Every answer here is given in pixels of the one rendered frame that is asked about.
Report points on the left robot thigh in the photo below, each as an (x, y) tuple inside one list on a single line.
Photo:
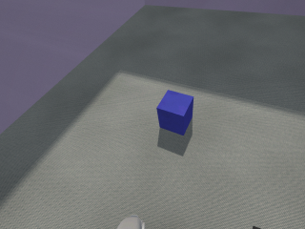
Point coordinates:
[(131, 223)]

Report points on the carton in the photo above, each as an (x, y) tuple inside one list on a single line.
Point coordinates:
[(175, 112)]

